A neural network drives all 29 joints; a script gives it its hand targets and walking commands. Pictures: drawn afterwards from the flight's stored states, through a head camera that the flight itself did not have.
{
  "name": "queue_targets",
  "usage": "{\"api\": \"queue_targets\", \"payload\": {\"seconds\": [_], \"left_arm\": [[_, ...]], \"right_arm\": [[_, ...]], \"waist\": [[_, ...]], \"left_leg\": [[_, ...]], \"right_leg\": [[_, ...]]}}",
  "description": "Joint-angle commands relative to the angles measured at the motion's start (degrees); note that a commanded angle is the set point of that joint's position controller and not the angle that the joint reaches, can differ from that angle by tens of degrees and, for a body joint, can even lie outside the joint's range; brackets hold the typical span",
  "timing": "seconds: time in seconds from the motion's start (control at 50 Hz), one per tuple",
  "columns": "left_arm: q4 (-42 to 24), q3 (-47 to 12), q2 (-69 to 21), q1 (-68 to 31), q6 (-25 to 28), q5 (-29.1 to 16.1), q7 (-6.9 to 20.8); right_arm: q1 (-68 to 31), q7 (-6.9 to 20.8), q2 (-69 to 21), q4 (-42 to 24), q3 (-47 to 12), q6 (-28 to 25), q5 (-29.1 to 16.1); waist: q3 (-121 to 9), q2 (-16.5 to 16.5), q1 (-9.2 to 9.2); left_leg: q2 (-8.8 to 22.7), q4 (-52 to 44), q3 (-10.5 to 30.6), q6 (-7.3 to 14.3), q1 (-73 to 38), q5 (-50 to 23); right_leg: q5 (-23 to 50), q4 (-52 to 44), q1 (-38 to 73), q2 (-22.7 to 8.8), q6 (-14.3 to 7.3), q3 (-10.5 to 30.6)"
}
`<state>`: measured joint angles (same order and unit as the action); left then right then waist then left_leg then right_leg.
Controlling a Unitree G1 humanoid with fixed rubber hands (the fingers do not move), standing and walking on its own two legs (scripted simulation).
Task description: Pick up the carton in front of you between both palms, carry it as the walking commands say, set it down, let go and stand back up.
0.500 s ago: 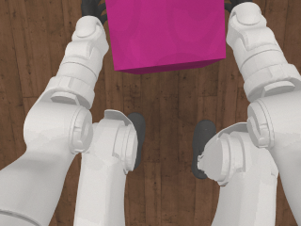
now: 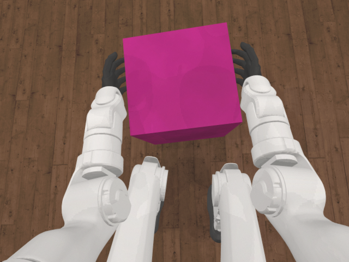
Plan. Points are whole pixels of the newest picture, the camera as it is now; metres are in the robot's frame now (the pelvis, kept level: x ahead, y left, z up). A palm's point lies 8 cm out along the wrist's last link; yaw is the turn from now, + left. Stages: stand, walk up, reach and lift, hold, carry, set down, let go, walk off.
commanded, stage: reach and lift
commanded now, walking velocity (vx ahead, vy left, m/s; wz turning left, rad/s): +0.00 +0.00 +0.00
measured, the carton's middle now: (182, 96) +0.48 +0.03 -0.13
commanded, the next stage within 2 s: none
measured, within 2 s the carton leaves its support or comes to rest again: neither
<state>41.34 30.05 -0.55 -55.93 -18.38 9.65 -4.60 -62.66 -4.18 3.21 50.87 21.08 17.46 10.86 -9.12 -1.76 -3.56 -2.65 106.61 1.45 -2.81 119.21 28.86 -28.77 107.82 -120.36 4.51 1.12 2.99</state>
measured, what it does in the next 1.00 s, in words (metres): rises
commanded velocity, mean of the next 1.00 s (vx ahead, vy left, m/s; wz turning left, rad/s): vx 0.00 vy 0.00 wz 0.00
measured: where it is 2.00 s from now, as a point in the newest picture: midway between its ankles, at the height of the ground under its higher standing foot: (184, 219)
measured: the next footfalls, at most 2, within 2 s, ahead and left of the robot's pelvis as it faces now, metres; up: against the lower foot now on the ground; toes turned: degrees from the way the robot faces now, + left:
none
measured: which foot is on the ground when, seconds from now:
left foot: down 0.00-1.00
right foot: down 0.00-1.00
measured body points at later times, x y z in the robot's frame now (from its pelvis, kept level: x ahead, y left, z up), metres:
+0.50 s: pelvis +0.04 +0.00 +0.13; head +0.21 +0.00 +0.55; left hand +0.45 +0.17 +0.08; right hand +0.47 -0.13 +0.08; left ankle +0.12 +0.13 -0.42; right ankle +0.12 -0.12 -0.42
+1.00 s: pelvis +0.09 +0.00 +0.26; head +0.14 +0.00 +0.71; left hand +0.42 +0.16 +0.24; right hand +0.43 -0.14 +0.23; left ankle +0.12 +0.13 -0.42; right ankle +0.12 -0.12 -0.42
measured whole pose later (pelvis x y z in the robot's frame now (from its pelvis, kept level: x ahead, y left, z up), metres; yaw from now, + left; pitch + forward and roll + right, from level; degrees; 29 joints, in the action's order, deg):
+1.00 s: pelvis +0.09 +0.00 +0.26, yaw -1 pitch +15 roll +0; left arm 31.1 18.7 -7.0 -21.0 -21.4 10.6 -2.4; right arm -20.8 -3.8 -7.3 32.2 16.2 20.5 10.4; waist -10.1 -0.4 -1.3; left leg -1.9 51.3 3.1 -0.7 44.3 21.8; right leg -22.3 52.0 -44.5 2.3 0.1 3.6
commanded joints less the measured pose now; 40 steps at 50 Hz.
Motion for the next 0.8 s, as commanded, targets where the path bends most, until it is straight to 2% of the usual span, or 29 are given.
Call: {"api": "queue_targets", "payload": {"seconds": [0.0,0.04,0.1,0.16,0.26,0.32,0.38,0.56,0.78], "left_arm": [[-2.54,-31.34,-58.63,-41.01,-0.03,-7.91,16.02],[-4.08,-34.27,-60.52,-39.9,-0.5,-9.3,16.39],[-6.4,-38.08,-62.18,-37.3,-1.12,-11.04,16.52],[-8.22,-40.79,-62.77,-33.84,-1.61,-12.06,16.2],[-8.61,-42.24,-62.66,-27.24,-1.98,-12.05,15.6],[-7.86,-42.16,-62.98,-23.94,-1.89,-11.56,15.56],[-6.92,-41.96,-63.6,-21.13,-1.59,-11.01,15.7],[-5.41,-41.93,-65.59,-13.58,-0.45,-8.97,16.04],[-6.74,-43.51,-65.95,-2.16,-0.15,-7.31,15.94]], "right_arm": [[-32.06,12.63,-62.0,-3.74,-20.33,-0.73,-5.03],[-30.92,12.48,-62.76,-6.1,-22.2,-0.53,-5.39],[-29.47,12.73,-64.6,-10.35,-26.58,-0.09,-7.33],[-27.74,13.23,-66.58,-14.01,-31.24,0.56,-9.98],[-23.41,13.8,-68.83,-16.57,-36.02,1.46,-12.74],[-20.22,13.82,-69.39,-16.26,-36.53,1.54,-12.7],[-16.91,13.63,-69.52,-15.38,-35.78,1.19,-11.74],[-7.82,13.39,-69.5,-14.12,-33.31,-0.27,-8.81],[2.06,14.01,-70.64,-17.16,-36.62,-0.33,-9.08]], "waist": [[-55.15,-1.21,0.25],[-58.11,0.45,1.39],[-61.75,1.72,1.69],[-63.53,1.39,0.81],[-60.52,-1.12,-1.01],[-56.78,-2.17,-1.31],[-52.78,-2.23,-0.81],[-43.65,0.93,1.48],[-35.98,0.89,1.22]], "left_leg": [[-7.24,-12.67,-6.92,0.92,-28.28,-5.55],[-7.39,-14.0,-6.69,0.51,-31.61,-7.31],[-7.51,-16.01,-6.26,0.26,-36.63,-9.94],[-7.54,-18.28,-5.75,0.42,-41.21,-12.14],[-7.45,-22.63,-4.72,1.07,-46.32,-13.37],[-7.35,-25.46,-4.05,1.38,-48.69,-13.14],[-7.29,-28.39,-3.32,1.54,-51.28,-12.58],[-6.88,-38.26,-1.17,1.79,-61.53,-12.25],[-5.36,-51.32,1.78,2.82,-77.67,-18.5]], "right_leg": [[3.95,-14.62,34.66,6.2,-1.28,-5.63],[5.92,-15.75,37.36,6.21,-1.47,-5.76],[8.57,-17.33,41.28,6.22,-1.44,-5.69],[10.49,-19.09,44.85,6.23,-0.95,-5.5],[11.35,-23.2,49.52,6.27,0.27,-4.87],[11.04,-26.29,51.74,6.21,0.65,-4.23],[10.57,-29.57,54.01,6.05,0.55,-3.48],[10.86,-39.81,63.56,5.3,-0.69,-1.24],[17.2,-52.59,79.36,3.67,-0.82,1.38]]}}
